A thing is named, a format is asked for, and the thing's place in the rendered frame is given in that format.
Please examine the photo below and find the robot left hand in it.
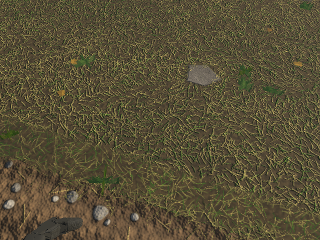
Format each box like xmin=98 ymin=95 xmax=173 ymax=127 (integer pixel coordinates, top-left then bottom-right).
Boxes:
xmin=21 ymin=217 xmax=83 ymax=240

